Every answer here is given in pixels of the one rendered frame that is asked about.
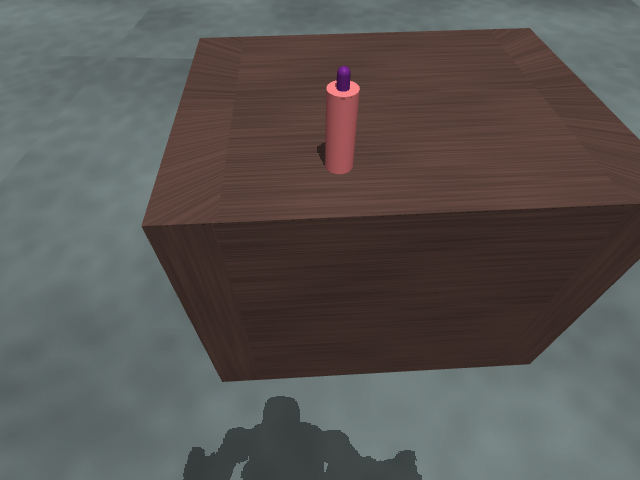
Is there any bottle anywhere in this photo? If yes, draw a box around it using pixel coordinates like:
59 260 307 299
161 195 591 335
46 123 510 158
325 66 360 174

